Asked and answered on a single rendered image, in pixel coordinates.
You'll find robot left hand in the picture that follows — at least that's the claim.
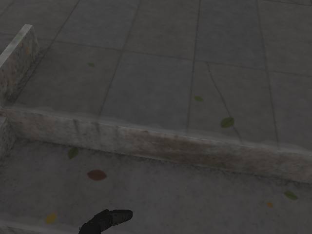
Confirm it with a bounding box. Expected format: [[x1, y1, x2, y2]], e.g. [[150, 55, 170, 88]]
[[78, 209, 133, 234]]

